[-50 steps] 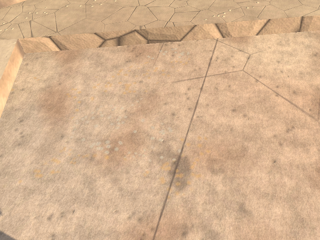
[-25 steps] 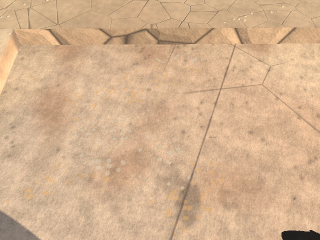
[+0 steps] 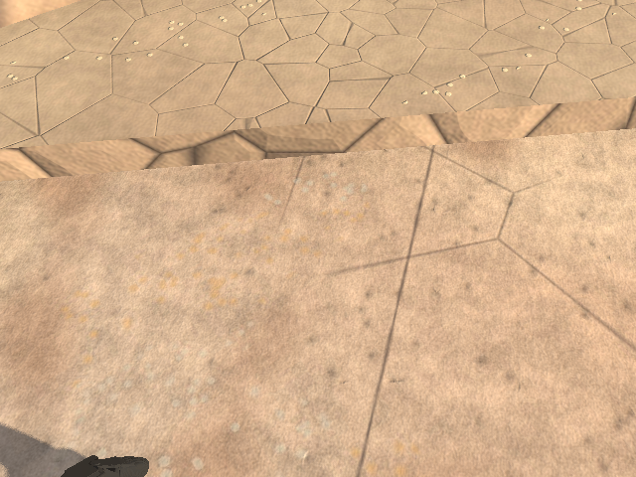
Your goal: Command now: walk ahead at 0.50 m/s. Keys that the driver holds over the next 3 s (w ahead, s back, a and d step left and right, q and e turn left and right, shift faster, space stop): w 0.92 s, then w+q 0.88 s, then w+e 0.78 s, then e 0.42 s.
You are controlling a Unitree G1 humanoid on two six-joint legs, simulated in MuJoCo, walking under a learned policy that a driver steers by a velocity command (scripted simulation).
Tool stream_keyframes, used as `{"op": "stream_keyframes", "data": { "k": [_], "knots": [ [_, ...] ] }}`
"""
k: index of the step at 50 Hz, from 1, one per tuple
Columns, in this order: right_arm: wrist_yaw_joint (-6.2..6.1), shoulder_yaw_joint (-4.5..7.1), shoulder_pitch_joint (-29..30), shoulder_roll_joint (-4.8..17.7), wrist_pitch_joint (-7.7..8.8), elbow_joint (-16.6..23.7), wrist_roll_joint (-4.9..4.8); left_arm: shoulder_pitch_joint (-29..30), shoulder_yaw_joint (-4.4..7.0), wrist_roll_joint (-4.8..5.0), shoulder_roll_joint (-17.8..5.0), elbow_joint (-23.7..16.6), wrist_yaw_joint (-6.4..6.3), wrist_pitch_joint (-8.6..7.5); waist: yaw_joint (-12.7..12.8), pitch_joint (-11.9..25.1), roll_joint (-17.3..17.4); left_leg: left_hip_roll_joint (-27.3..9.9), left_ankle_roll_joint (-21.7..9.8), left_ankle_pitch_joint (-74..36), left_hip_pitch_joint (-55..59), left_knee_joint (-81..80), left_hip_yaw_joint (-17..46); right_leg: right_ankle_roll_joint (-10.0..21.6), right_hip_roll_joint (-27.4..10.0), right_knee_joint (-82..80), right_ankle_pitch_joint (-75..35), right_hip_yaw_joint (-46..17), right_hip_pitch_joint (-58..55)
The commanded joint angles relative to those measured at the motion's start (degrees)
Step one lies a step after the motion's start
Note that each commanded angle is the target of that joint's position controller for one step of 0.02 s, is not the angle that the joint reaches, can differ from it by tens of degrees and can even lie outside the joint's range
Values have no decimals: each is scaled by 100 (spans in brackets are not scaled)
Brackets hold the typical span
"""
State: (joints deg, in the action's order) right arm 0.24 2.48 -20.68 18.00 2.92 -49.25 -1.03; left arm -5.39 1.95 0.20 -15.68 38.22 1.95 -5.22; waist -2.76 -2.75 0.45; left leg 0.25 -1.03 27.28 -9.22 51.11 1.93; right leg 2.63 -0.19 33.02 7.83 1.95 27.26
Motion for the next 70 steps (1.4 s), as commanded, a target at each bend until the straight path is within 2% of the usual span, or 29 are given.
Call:
{"op": "stream_keyframes", "data": {
  "k": [1,2,3,6,13,16,19,21,23,24,25,26,27,28,29,33,40,45,48,50,51,52,53,54,55,57,62,66,70],
  "knots": [
    [59,99,388,745,304,709,-161,-1487,297,17,-947,54,-59,24,780,1145,-715,-353,-158,-166,-3373,2308,308,1162,-1864,-1606,878,-3003,-3685],
    [52,97,606,682,305,752,-65,-1169,252,-10,-814,55,-44,21,618,674,-383,-554,-133,-571,-3248,1922,207,1099,-1630,-1792,323,-2453,-2919],
    [46,130,548,649,255,723,-5,-963,208,-52,-675,34,-39,-16,418,522,-467,-746,-102,-889,-2903,1598,252,1035,-1444,-1972,-85,-2077,-2419],
    [32,79,280,368,81,602,31,-828,228,-25,-706,136,-33,-119,167,410,-523,-816,95,-1270,-2472,1221,159,1148,-1256,-2386,-779,-1465,-1795],
    [82,-22,1637,123,147,965,64,-1256,295,30,-984,519,-163,-54,560,-42,-349,-635,266,-3170,-2575,-1268,-98,937,-971,-2656,-910,-556,-1911],
    [158,-20,2084,164,191,1122,17,-1583,327,78,-1080,738,-176,17,721,-153,-353,-527,179,-3270,-2583,-1792,-97,913,-1194,-2528,-759,-619,-2342],
    [238,19,2194,293,226,1225,20,-1624,367,115,-1132,880,-217,113,625,-164,-396,-477,-54,-2775,-2639,-2110,-23,787,-1468,-2186,-1089,-718,-2933],
    [250,81,1846,431,243,1149,32,-1519,393,110,-1194,913,-243,178,386,60,-486,-309,-218,-2363,-2073,-2217,-183,662,-1474,-1714,-2028,-687,-3136],
    [167,315,359,857,231,723,52,-1461,301,37,-987,882,-269,240,-326,1074,-296,-218,-537,-2476,161,-2222,-291,354,-944,199,-2809,-267,-2517],
    [118,445,-339,1446,208,639,169,-1992,120,-44,-471,692,-248,175,-269,2024,791,-1631,-1254,-2159,2366,-2168,1780,-8,-277,2375,-855,1,-593],
    [145,406,-509,1278,176,560,73,-2165,47,12,-283,770,-221,56,-242,2481,1694,-2237,-1817,-1096,3121,-3186,3932,-201,432,3691,2486,-523,791],
    [150,279,-233,907,183,605,20,-1738,193,160,-885,700,-170,-47,-335,1781,1087,-2114,-1572,-428,2655,-3413,3582,-114,65,4193,2425,-962,1427],
    [134,231,123,741,182,668,45,-1261,210,242,-962,556,-148,-102,-238,1136,747,-1922,-1372,-572,1935,-3494,2808,-29,-232,4099,1949,-783,1576],
    [141,193,465,623,192,694,88,-1001,204,169,-903,499,-170,-110,-77,666,352,-1703,-1276,-1119,1152,-3654,2228,-40,-484,3742,1467,-634,1446],
    [149,144,682,446,224,727,136,-970,237,83,-874,512,-189,-69,89,480,357,-1509,-1208,-1637,649,-3805,1832,-58,-675,3385,1121,-657,1167],
    [137,169,716,517,329,600,114,-1126,187,18,-544,570,-220,130,346,343,381,-1308,-1330,-2706,-14,-4284,1041,-274,-808,2774,563,-574,768],
    [-5,210,189,739,236,264,44,193,87,20,-296,212,-132,43,-70,-18,245,-1012,-1063,-2906,232,-4473,199,-393,-590,409,-1344,-295,844],
    [-37,242,-241,808,83,-35,1,862,79,77,-357,-63,27,-30,-227,-188,265,-1403,-1021,-3130,1132,-4118,307,-201,-430,-305,-1056,-304,1028],
    [-76,283,-192,892,1,-99,-26,586,160,54,-561,-49,68,-67,68,6,387,-1511,-883,-4190,1438,-3525,462,18,-240,-542,-413,-244,406],
    [-90,227,-18,797,-37,-29,11,-854,388,13,-1002,350,-17,-97,822,969,301,-1047,-624,-4974,781,-1846,204,330,-182,-653,-604,-173,-1887],
    [-92,81,-35,427,-10,163,178,-1894,503,-59,-1456,509,-97,-71,1131,1928,-464,-574,-410,-3066,-489,-14,-41,665,-1373,-425,-668,-1461,-3690],
    [-54,-69,-779,-164,107,187,48,-1933,529,-72,-1635,603,-72,-35,688,2492,-1908,324,-136,596,-2568,1615,121,1437,-2451,-1147,602,-3953,-5157],
    [-43,98,-337,574,175,99,-105,-1770,381,-24,-1001,517,-84,-38,945,1967,-1075,-11,-161,565,-3085,2129,697,1190,-2259,-1491,1286,-3819,-4699],
    [-37,185,128,782,211,245,-195,-1381,311,-16,-793,491,-110,-53,873,1182,-856,-263,-199,-12,-3294,2111,587,942,-2090,-1637,1083,-2910,-3965],
    [-68,183,321,689,203,258,-163,-1017,274,-34,-684,480,-108,-69,687,810,-497,-512,-150,-493,-3077,1922,472,828,-1868,-1828,556,-2319,-3252],
    [-75,220,223,491,83,212,-92,-618,229,-99,-474,516,-98,-126,374,425,-626,-779,-66,-1049,-2557,1554,499,710,-1553,-2215,-76,-1431,-2349],
    [-65,205,471,185,-135,403,-59,-504,311,-115,-640,752,-145,-222,217,52,-427,-898,119,-1810,-2855,935,476,816,-1460,-2672,-895,-302,-1936],
    [75,158,1097,95,-65,629,-24,-599,353,-101,-817,860,-226,-153,418,-85,-305,-809,125,-2873,-2773,-458,139,705,-1295,-2754,-1119,438,-2110],
    [208,105,1846,33,-42,982,-15,-991,420,-6,-999,1044,-277,-21,687,-265,-191,-712,-21,-2893,-2936,-1262,-198,650,-1525,-2601,-1361,743,-2821]
  ]
}}
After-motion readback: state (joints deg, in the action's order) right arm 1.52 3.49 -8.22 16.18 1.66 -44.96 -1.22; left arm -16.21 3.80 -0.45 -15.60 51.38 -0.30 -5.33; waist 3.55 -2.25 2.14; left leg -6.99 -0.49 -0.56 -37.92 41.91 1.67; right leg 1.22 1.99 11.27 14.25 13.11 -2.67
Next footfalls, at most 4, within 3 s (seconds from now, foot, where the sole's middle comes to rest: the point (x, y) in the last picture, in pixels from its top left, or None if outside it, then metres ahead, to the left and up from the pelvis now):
0.46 left None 0.44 0.14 -0.76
1.00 right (366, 343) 0.73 -0.09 -0.76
1.54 left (242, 264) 0.97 0.19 -0.76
2.08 right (282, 185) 1.24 0.09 -0.76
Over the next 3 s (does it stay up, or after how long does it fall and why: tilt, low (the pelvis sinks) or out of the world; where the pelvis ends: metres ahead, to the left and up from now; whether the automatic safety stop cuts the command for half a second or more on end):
stays up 1.56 0.25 0.12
